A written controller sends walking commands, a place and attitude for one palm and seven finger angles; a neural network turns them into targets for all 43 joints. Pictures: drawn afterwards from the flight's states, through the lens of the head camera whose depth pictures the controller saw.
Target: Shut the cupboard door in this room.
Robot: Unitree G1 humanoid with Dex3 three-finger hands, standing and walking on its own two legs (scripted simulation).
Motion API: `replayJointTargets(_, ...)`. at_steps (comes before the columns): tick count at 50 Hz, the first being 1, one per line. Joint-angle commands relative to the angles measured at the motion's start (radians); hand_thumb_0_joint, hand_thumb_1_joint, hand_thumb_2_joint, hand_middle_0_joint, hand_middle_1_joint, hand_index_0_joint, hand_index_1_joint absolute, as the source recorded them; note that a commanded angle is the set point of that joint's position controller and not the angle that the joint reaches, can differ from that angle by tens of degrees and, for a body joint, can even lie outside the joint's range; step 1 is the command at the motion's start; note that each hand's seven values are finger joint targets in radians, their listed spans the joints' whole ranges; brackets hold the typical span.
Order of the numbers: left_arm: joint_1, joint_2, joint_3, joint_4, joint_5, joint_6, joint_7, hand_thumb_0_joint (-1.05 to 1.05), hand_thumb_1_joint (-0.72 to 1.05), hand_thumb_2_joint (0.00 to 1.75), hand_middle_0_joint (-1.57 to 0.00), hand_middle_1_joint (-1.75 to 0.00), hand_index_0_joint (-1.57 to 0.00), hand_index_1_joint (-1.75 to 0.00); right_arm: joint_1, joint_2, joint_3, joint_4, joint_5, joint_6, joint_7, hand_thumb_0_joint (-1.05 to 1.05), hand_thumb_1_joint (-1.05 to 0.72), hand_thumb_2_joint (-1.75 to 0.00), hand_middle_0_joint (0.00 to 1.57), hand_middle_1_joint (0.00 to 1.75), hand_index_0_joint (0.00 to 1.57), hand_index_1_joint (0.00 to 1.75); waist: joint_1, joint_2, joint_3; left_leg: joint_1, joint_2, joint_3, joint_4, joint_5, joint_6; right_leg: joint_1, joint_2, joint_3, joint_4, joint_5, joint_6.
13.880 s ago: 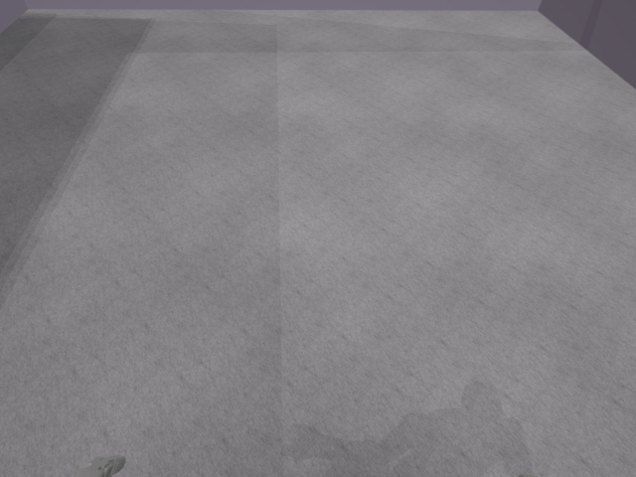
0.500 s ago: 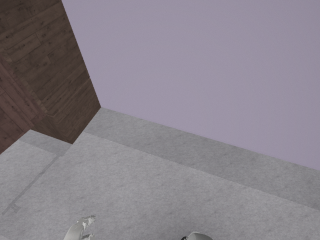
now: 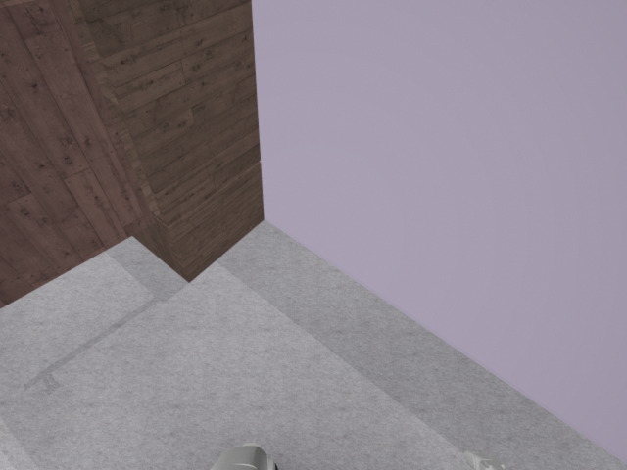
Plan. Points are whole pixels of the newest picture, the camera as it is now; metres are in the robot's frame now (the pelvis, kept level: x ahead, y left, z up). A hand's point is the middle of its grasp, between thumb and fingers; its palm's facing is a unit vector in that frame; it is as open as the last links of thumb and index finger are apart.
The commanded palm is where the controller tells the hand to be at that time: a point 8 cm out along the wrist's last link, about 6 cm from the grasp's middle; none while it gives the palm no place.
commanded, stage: turn to face it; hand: left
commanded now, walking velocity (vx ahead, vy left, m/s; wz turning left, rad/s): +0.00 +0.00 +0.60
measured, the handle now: out of the picture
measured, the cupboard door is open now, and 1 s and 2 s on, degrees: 82 82 82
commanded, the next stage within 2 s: take the last steps up to it in 1.36 s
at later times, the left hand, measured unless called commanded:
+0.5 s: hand (200, 423) +0.19 +0.17 -0.12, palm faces +0.24 -0.93 -0.29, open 7.4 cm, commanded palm none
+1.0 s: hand out of the picture -0.03 +0.16 -0.17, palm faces +0.59 -0.76 -0.27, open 7.4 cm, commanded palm none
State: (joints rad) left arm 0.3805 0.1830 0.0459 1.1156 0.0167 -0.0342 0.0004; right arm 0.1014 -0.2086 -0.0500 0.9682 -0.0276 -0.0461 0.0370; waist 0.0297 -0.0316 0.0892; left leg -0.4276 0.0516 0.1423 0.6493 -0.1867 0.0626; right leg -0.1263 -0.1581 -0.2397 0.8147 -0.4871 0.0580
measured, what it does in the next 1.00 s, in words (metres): steps on the spot, turning left: right foot, then left foot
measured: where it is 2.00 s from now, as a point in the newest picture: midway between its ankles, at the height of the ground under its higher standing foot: outside the picture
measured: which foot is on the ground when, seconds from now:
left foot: down 0.00-0.44, up 0.46-0.92, down 0.94-1.00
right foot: up 0.00-0.42, down 0.44-0.94, up 0.96-1.00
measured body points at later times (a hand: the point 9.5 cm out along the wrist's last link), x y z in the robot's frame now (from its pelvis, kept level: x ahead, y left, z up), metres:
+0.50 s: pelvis +0.10 -0.05 +0.01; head +0.13 -0.07 +0.46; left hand +0.17 +0.22 -0.10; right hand +0.20 -0.29 -0.15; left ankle +0.07 +0.08 -0.69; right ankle +0.15 -0.14 -0.72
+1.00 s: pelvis +0.08 -0.04 +0.01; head +0.11 +0.01 +0.45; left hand -0.06 +0.20 -0.15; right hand +0.35 -0.17 -0.11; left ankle +0.01 +0.04 -0.72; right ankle +0.15 -0.15 -0.70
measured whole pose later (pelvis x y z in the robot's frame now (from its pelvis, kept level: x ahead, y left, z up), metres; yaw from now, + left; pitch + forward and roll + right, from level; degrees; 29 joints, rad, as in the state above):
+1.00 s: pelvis +0.08 -0.04 +0.01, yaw +34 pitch +0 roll +0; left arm 0.26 0.29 0.07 0.96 0.02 0.06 0.02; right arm 0.07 -0.24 -0.05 0.91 -0.01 0.03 0.03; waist 0.04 -0.06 0.11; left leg -0.26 0.02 0.10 0.61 -0.35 0.03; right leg -0.36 -0.20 -0.23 0.83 -0.49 0.06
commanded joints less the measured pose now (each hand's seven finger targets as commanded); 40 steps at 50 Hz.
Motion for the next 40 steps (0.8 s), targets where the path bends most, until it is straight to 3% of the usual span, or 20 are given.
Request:
replayJointTargets(1,-0.148,0.102,0.017,-0.167,-0.012,-0.021,0.012,0.00,0.90,0.90,-0.20,-0.30,-0.20,-0.30,0.259,-0.236,-0.050,0.016,0.015,0.002,-0.045,0.00,-0.90,-0.90,0.20,0.30,0.20,0.30,-0.118,0.185,-0.196,0.454,0.362,-0.496,-0.299,0.383,0.176,-0.523,0.018,0.194,0.518,-0.040,0.001)
replayJointTargets(3,-0.116,0.097,0.028,-0.144,0.000,-0.006,0.004,0.00,0.90,0.90,-0.20,-0.30,-0.20,-0.30,0.150,-0.160,-0.027,-0.018,0.010,-0.005,-0.046,0.00,-0.90,-0.90,0.20,0.30,0.20,0.30,-0.057,0.139,-0.117,0.278,0.249,-0.335,-0.314,0.425,0.106,-0.432,-0.007,0.211,0.419,0.059,0.013)
replayJointTargets(5,-0.056,0.085,0.029,-0.135,-0.002,0.016,0.006,0.00,0.90,0.90,-0.20,-0.30,-0.20,-0.30,0.106,-0.156,-0.024,-0.036,0.013,-0.006,-0.044,0.00,-0.90,-0.90,0.20,0.30,0.20,0.30,-0.021,0.149,-0.155,0.244,0.200,-0.251,-0.317,0.483,0.093,-0.367,0.012,0.201,0.366,0.110,0.028)
replayJointTargets(9,-0.089,0.097,0.038,-0.177,-0.002,0.043,0.012,0.00,0.90,0.90,-0.20,-0.30,-0.20,-0.30,0.100,-0.163,-0.035,-0.053,0.013,0.011,-0.038,0.00,-0.90,-0.90,0.20,0.30,0.20,0.30,-0.013,0.136,-0.140,0.198,0.179,-0.294,-0.352,0.342,0.098,-0.382,0.024,0.212,0.321,0.178,0.048)
replayJointTargets(13,-0.189,0.102,0.038,-0.242,-0.004,0.052,0.017,0.00,0.90,0.90,-0.20,-0.30,-0.20,-0.30,0.108,-0.172,-0.053,-0.059,0.007,0.029,-0.037,0.00,-0.90,-0.90,0.20,0.30,0.20,0.30,-0.034,0.135,-0.109,0.210,0.174,-0.357,-0.348,0.253,0.118,-0.399,0.039,0.223,0.169,0.162,0.057)
replayJointTargets(15,-0.243,0.100,0.034,-0.273,-0.006,0.050,0.018,0.00,0.90,0.90,-0.20,-0.30,-0.20,-0.30,0.123,-0.175,-0.060,-0.061,0.003,0.039,-0.038,0.00,-0.90,-0.90,0.20,0.30,0.20,0.30,-0.052,0.142,-0.104,0.211,0.162,-0.383,-0.318,0.281,0.115,-0.347,0.066,0.210,0.048,0.122,0.053)
replayJointTargets(18,-0.212,0.105,0.031,-0.287,-0.012,0.044,0.022,0.00,0.90,0.90,-0.20,-0.30,-0.20,-0.30,0.102,-0.187,-0.067,-0.074,0.002,0.052,-0.040,0.00,-0.90,-0.90,0.20,0.30,0.20,0.30,-0.036,0.185,-0.123,0.187,0.152,-0.433,-0.258,0.354,0.107,-0.227,0.112,0.198,-0.095,0.107,0.038)
replayJointTargets(20,-0.138,0.123,0.035,-0.277,-0.013,0.033,0.024,0.00,0.90,0.90,-0.20,-0.30,-0.20,-0.30,0.070,-0.185,-0.071,-0.089,0.008,0.060,-0.040,0.00,-0.90,-0.90,0.20,0.30,0.20,0.30,0.004,0.167,-0.139,0.114,0.113,-0.431,-0.174,0.304,0.064,-0.068,0.117,0.191,-0.303,0.243,0.030)
replayJointTargets(21,-0.100,0.167,0.042,-0.273,-0.005,0.021,0.028,0.00,0.90,0.90,-0.20,-0.30,-0.20,-0.30,0.075,-0.154,-0.070,-0.097,0.015,0.059,-0.035,0.00,-0.90,-0.90,0.20,0.30,0.20,0.30,0.019,0.064,-0.149,0.029,0.049,-0.386,-0.077,0.175,0.008,0.060,0.051,0.247,-0.443,0.331,0.016)
replayJointTargets(22,-0.076,0.267,0.059,-0.275,0.012,0.011,0.039,0.00,0.90,0.90,-0.20,-0.30,-0.20,-0.30,0.115,-0.075,-0.056,-0.114,0.023,0.057,-0.029,0.00,-0.90,-0.90,0.20,0.30,0.20,0.30,0.017,-0.240,-0.180,-0.164,-0.103,-0.214,0.170,-0.223,-0.079,0.200,-0.240,0.516,-0.520,0.474,-0.077)
replayJointTargets(23,-0.080,0.287,0.057,-0.293,0.004,0.017,0.035,0.00,0.90,0.90,-0.20,-0.30,-0.20,-0.30,0.125,-0.119,-0.066,-0.120,0.014,0.066,-0.032,0.00,-0.90,-0.90,0.20,0.30,0.20,0.30,0.010,-0.226,-0.177,-0.148,-0.106,-0.193,0.374,-0.416,-0.094,0.066,-0.364,0.561,-0.533,0.523,-0.179)
replayJointTargets(24,-0.137,0.263,0.056,-0.307,-0.001,0.018,0.037,0.00,0.90,0.90,-0.20,-0.30,-0.20,-0.30,0.106,-0.129,-0.072,-0.108,0.009,0.083,-0.028,0.00,-0.90,-0.90,0.20,0.30,0.20,0.30,0.000,-0.209,-0.135,-0.120,-0.071,-0.233,0.505,-0.379,-0.093,-0.061,-0.333,0.549,-0.564,0.389,-0.191)
replayJointTargets(25,-0.195,0.227,0.045,-0.319,-0.001,0.019,0.037,0.00,0.90,0.90,-0.20,-0.30,-0.20,-0.30,0.108,-0.127,-0.073,-0.094,0.006,0.091,-0.022,0.00,-0.90,-0.90,0.20,0.30,0.20,0.30,-0.030,-0.137,-0.084,-0.131,-0.050,-0.225,0.579,-0.303,-0.098,-0.105,-0.276,0.485,-0.566,0.327,-0.181)
replayJointTargets(26,-0.247,0.193,0.036,-0.331,-0.001,0.023,0.038,0.00,0.90,0.90,-0.20,-0.30,-0.20,-0.30,0.128,-0.116,-0.072,-0.082,0.005,0.096,-0.015,0.00,-0.90,-0.90,0.20,0.30,0.20,0.30,-0.062,-0.091,-0.062,-0.128,-0.028,-0.213,0.605,-0.234,-0.105,-0.126,-0.227,0.382,-0.546,0.347,-0.157)
replayJointTargets(27,-0.258,0.169,0.029,-0.331,-0.001,0.016,0.036,0.00,0.90,0.90,-0.20,-0.30,-0.20,-0.30,0.144,-0.103,-0.063,-0.071,0.002,0.100,-0.010,0.00,-0.90,-0.90,0.20,0.30,0.20,0.30,-0.069,-0.104,-0.065,-0.124,-0.023,-0.196,0.615,-0.185,-0.115,-0.116,-0.186,0.299,-0.530,0.408,-0.139)
replayJointTargets(28,-0.246,0.161,0.026,-0.327,-0.001,0.011,0.036,0.00,0.90,0.90,-0.20,-0.30,-0.20,-0.30,0.159,-0.103,-0.058,-0.066,0.003,0.101,-0.009,0.00,-0.90,-0.90,0.20,0.30,0.20,0.30,-0.068,-0.128,-0.096,-0.130,-0.023,-0.185,0.611,-0.165,-0.125,-0.061,-0.172,0.258,-0.511,0.487,-0.137)
replayJointTargets(30,-0.186,0.168,0.027,-0.303,0.000,0.010,0.037,0.00,0.90,0.90,-0.20,-0.30,-0.20,-0.30,0.127,-0.108,-0.054,-0.073,0.005,0.104,-0.009,0.00,-0.90,-0.90,0.20,0.30,0.20,0.30,-0.041,-0.137,-0.118,-0.136,-0.016,-0.171,0.577,-0.169,-0.140,0.004,-0.180,0.224,-0.489,0.584,-0.148)
replayJointTargets(33,-0.143,0.194,0.035,-0.281,0.004,0.016,0.037,0.00,0.90,0.90,-0.20,-0.30,-0.20,-0.30,0.076,-0.105,-0.047,-0.084,0.006,0.112,-0.009,0.00,-0.90,-0.90,0.20,0.30,0.20,0.30,-0.020,-0.111,-0.116,-0.128,-0.009,-0.145,0.491,-0.203,-0.149,0.049,-0.200,0.190,-0.483,0.596,-0.165)
replayJointTargets(35,-0.114,0.209,0.037,-0.268,0.006,0.020,0.035,0.00,0.90,0.90,-0.20,-0.30,-0.20,-0.30,0.041,-0.104,-0.042,-0.090,0.008,0.112,-0.009,0.00,-0.90,-0.90,0.20,0.30,0.20,0.30,-0.004,-0.127,-0.118,-0.116,-0.008,-0.123,0.427,-0.223,-0.150,0.074,-0.207,0.167,-0.475,0.627,-0.169)
replayJointTargets(40,-0.097,0.245,0.046,-0.247,0.012,0.033,0.031,0.00,0.90,0.90,-0.20,-0.30,-0.20,-0.30,-0.012,-0.101,-0.026,-0.108,0.016,0.102,-0.008,0.00,-0.90,-0.90,0.20,0.30,0.20,0.30,0.013,-0.181,-0.130,-0.028,-0.007,-0.064,0.222,-0.264,-0.131,0.077,-0.236,0.114,-0.442,0.656,-0.181)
